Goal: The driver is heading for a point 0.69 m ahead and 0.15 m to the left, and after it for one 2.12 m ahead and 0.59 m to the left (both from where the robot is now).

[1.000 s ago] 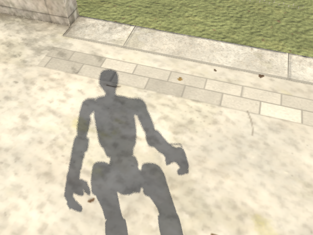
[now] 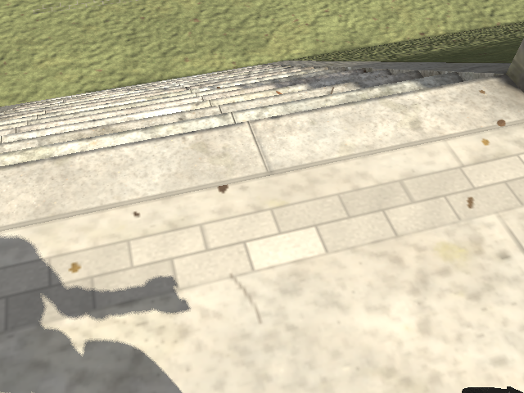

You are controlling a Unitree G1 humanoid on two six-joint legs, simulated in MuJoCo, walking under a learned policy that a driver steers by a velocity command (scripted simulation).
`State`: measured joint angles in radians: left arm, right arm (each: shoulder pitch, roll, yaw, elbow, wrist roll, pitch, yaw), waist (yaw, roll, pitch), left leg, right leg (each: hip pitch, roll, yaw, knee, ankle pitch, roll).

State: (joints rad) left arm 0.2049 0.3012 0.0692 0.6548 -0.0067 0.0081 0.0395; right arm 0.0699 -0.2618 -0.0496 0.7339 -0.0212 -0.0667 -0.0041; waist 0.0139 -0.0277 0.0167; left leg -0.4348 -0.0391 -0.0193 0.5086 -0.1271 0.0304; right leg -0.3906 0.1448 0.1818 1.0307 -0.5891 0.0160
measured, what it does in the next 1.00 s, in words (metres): steps on the spot: right foot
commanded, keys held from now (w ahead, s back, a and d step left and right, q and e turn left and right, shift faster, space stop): no key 0.94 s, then w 0.06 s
